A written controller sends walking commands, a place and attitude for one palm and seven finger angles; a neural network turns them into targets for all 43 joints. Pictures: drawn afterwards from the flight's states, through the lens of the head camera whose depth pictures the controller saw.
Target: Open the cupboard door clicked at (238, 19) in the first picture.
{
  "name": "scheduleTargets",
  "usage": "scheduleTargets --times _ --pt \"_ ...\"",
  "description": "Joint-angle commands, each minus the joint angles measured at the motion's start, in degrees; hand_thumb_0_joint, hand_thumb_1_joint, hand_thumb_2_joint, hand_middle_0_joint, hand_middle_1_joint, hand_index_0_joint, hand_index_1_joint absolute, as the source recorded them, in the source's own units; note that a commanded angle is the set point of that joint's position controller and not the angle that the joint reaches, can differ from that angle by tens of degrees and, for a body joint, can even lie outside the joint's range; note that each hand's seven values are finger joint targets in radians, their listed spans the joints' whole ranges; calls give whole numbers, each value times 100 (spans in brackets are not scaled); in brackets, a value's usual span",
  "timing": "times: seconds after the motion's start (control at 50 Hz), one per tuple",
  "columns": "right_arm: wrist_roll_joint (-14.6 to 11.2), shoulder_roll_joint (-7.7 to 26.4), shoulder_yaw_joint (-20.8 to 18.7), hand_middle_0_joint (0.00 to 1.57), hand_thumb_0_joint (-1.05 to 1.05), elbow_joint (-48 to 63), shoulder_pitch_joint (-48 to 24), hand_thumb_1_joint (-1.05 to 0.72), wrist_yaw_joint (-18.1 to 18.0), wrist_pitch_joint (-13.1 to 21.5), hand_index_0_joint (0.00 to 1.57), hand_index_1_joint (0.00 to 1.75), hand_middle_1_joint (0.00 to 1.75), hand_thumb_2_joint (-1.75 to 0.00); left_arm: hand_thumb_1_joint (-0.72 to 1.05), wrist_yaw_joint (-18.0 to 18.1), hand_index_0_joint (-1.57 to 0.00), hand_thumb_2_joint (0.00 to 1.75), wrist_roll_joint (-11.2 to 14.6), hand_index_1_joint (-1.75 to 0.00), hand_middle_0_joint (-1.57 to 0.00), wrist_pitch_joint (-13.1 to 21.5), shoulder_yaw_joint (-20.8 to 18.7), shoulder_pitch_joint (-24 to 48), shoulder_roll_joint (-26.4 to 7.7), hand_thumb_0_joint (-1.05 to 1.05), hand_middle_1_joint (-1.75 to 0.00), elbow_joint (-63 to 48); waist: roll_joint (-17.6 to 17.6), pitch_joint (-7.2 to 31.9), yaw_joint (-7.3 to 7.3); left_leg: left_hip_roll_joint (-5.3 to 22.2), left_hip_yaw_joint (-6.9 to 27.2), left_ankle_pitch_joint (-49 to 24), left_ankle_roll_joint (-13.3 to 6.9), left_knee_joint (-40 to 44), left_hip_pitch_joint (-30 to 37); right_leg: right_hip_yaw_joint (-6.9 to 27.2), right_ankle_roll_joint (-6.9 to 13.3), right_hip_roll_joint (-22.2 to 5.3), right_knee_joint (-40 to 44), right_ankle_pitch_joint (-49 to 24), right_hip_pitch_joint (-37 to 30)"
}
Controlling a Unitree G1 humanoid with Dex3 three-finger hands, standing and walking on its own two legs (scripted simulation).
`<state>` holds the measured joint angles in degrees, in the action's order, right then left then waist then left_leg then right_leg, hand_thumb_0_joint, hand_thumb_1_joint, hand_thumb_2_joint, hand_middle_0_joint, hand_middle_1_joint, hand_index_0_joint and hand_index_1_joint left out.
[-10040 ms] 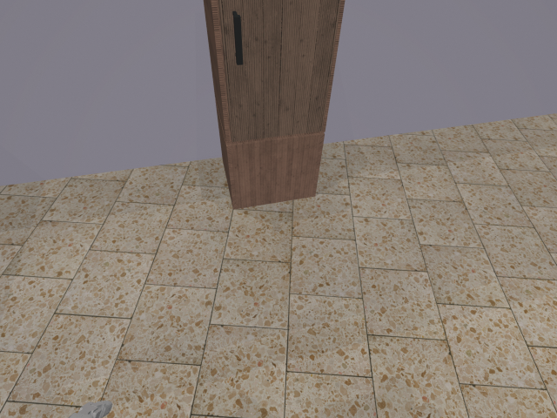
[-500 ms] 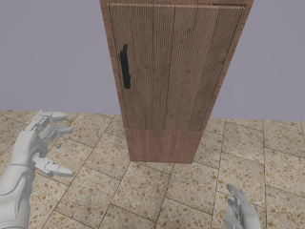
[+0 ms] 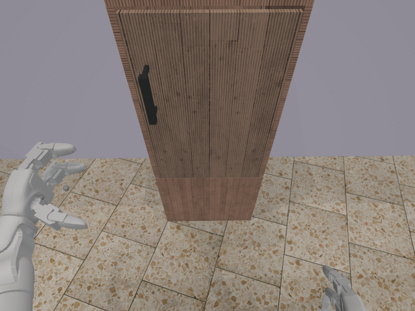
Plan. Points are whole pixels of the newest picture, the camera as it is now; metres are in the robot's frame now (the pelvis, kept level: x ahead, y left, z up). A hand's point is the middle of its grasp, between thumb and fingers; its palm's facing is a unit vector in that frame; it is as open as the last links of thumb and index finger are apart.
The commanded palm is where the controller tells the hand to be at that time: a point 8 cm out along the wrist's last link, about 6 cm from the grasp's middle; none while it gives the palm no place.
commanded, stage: raise the hand with hooked fingers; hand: left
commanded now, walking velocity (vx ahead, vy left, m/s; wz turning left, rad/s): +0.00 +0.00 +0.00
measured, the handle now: (149, 96) +0.58 +0.19 +0.08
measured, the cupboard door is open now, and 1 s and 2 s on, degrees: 0 0 0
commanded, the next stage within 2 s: move the hooked fingers beside the handle in 0.20 s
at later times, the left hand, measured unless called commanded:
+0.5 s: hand (63, 183) +0.30 +0.28 +0.10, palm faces +0.07 -1.00 -0.01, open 14.0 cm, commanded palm +0.28 +0.32 +0.10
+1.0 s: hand (93, 150) +0.39 +0.26 +0.10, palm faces +0.06 -1.00 -0.01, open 14.0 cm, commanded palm +0.36 +0.31 +0.09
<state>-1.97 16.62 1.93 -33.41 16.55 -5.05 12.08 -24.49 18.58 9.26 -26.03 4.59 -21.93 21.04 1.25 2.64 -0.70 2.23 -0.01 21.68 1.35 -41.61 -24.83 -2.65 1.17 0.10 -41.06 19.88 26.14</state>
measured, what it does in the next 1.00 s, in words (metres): stands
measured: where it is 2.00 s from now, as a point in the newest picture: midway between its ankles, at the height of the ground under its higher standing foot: outside the picture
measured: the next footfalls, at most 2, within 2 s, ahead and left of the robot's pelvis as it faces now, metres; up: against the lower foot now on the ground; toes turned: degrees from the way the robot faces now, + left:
none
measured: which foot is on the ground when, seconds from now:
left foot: down 0.00-1.00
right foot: down 0.00-1.00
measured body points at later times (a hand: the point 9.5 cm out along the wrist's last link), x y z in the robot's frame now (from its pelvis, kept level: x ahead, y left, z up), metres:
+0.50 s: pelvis -0.01 +0.01 +0.00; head +0.01 +0.01 +0.45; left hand +0.29 +0.33 +0.11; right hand +0.15 -0.22 -0.08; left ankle -0.01 +0.14 -0.72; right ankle +0.01 -0.11 -0.72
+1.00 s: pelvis -0.01 +0.02 -0.01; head +0.04 +0.02 +0.44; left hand +0.38 +0.31 +0.10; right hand +0.09 -0.24 -0.11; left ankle -0.01 +0.14 -0.72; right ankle +0.01 -0.11 -0.72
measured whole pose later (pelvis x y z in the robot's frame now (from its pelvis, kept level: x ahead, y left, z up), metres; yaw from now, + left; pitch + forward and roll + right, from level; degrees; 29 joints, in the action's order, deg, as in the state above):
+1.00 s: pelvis -0.01 +0.02 -0.01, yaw +0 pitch +8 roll -1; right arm -1.5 15.7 3.0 -36.1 19.1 -4.6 7.8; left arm -20.2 12.1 13.2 -22.5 29.5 -24.5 44.8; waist 0.4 2.7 2.3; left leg 1.4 -0.1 21.4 0.2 -44.3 -31.1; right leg -2.4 0.1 -0.7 -42.4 18.8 31.7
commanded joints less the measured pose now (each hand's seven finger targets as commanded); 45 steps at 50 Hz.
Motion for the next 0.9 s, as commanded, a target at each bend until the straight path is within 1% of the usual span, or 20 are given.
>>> scheduleTargets --times 0.0,0.08,0.14,0.28,0.34,0.36,0.38,0.44,0.5,0.56,0.58,0.64,0.72,0.74,0.76,0.78,0.8,0.82,0.84,0.88 --pt "-34 632 -239 20 0 859 -354 -90 -86 291 20 30 30 -90 -50 107 -30 30 106 -120 -30 491 -504 1343 -1615 0 -120 -1219 256 1256 -43 -295 -96 -1289 -272 494 223 308 -55 -21 617 -1425 -936" --pt "-56 646 -214 20 0 835 -397 -90 -146 303 20 30 30 -90 -50 -30 -30 30 131 -120 -30 420 -383 1485 -1579 0 -120 -1145 353 1122 -14 -279 -64 -1217 -272 526 248 307 -34 -20 671 -1321 -868" --pt "-52 665 -206 20 0 831 -394 -90 -173 315 20 30 30 -90 -50 -77 -30 30 177 -120 -30 387 -435 1431 -1628 0 -120 -1049 55 1080 -25 -262 -8 -1157 -273 560 239 254 -32 7 689 -1185 -852" --pt "-41 644 -168 20 0 852 -431 -90 -170 341 20 30 30 -90 -50 -92 -30 30 199 -120 -30 381 -429 1547 -1575 0 -120 -927 164 1106 -58 -275 24 -1092 -244 613 240 181 -7 20 646 -1095 -787" --pt "-55 663 -150 20 0 756 -401 -90 -210 347 20 30 30 -90 -50 -95 -30 30 125 -120 -30 404 0 2459 -1340 0 -120 -861 223 884 176 -254 79 -865 -243 607 279 132 3 53 662 -810 -445" --pt "-65 663 -170 20 0 721 -383 -90 -221 356 20 30 30 -90 -50 -80 -30 30 84 -120 -30 406 8 2577 -1376 0 -120 -832 365 949 171 -254 89 -848 -238 619 360 131 8 43 673 -790 -397" --pt "-61 667 -159 20 0 704 -355 -90 -232 368 20 30 30 -90 -50 -67 -30 30 56 -120 -30 418 134 2783 -1293 0 -120 -808 319 1021 220 -255 116 -795 -242 627 408 114 1 43 670 -737 -357" --pt "-26 698 -165 20 0 659 -265 -90 -237 359 20 30 30 -90 -50 30 -30 30 -56 -120 -30 448 29 2828 -1494 0 -120 -639 258 1258 159 -247 156 -948 -231 605 438 79 26 56 590 -854 -459" --pt "-29 662 -161 20 0 641 -266 -90 -204 331 20 30 30 -90 -50 142 -30 30 -146 -120 -30 461 133 3038 -1389 0 -120 -520 437 1382 141 -249 180 -1025 -196 630 490 37 40 35 531 -950 -435" --pt "-2 693 -163 20 0 655 -216 -90 -151 246 20 30 30 -90 -50 261 -30 30 -163 -120 -30 436 -232 2853 -1702 0 -120 -149 260 1480 4 -249 173 -1271 -184 605 312 42 57 42 448 -1228 -672" --pt "-6 699 -161 20 0 656 -199 -90 -139 206 20 30 30 -90 -50 293 -30 30 -173 -120 -30 403 -273 2841 -1724 0 -120 0 145 1418 16 -255 145 -1237 -190 603 214 47 40 37 455 -1240 -664" --pt "-5 699 -151 20 0 662 -146 -90 -97 117 20 30 30 -90 -50 350 -30 30 -245 -120 -30 431 -134 3216 -1644 0 -120 195 315 1254 59 -244 138 -1190 -180 612 127 35 65 48 432 -1174 -541" --pt "-12 693 -212 20 0 669 5 -90 -57 56 20 30 30 -90 -50 384 -30 30 -360 -120 -30 599 103 3551 -1501 0 -120 39 560 1630 138 -234 112 -1405 -177 531 356 53 61 60 374 -1371 -483" --pt "6 707 -209 20 0 657 57 -90 -52 41 20 30 30 -90 -50 376 -30 30 -357 -120 -30 625 247 3724 -1383 0 -120 78 402 1646 228 -219 133 -1444 -188 500 360 33 55 86 345 -1403 -451" --pt "-4 731 -232 20 0 593 107 -90 -51 15 20 30 30 -90 -50 383 -30 30 -337 -120 -30 635 140 3779 -1486 0 -120 272 162 1609 248 -206 142 -1309 -199 501 283 42 30 91 392 -1322 -413" --pt "-12 753 -240 20 0 533 141 -90 -64 -15 20 30 30 -90 -50 384 -30 30 -341 -120 -30 654 104 3960 -1545 0 -120 472 104 1503 307 -202 130 -1198 -200 499 197 47 20 94 399 -1250 -352" --pt "-11 763 -238 20 0 518 167 -90 -67 -45 20 30 30 -90 -50 392 -30 30 -338 -120 -30 675 51 3986 -1586 0 -120 576 80 1501 275 -220 137 -1090 -202 505 112 63 25 84 409 -1158 -365" --pt "-13 755 -232 20 0 503 161 -90 -65 -55 20 30 30 -90 -50 386 -30 30 -341 -120 -30 680 143 4169 -1501 0 -120 636 195 1467 323 -235 111 -1034 -213 495 118 82 22 74 421 -1131 -306" --pt "-6 790 -241 20 0 475 220 -90 -69 -82 20 30 30 -90 -50 400 -30 30 -366 -120 -30 707 42 4289 -1671 0 -120 730 134 1550 303 -226 145 -1037 -212 479 92 79 40 82 389 -1089 -346" --pt "1 775 -237 20 0 424 272 -90 -62 -130 20 30 30 -90 -50 436 -30 30 -446 -120 -30 721 132 4612 -1654 0 -120 932 208 1590 365 -235 135 -1001 -222 459 58 94 18 60 382 -1086 -274"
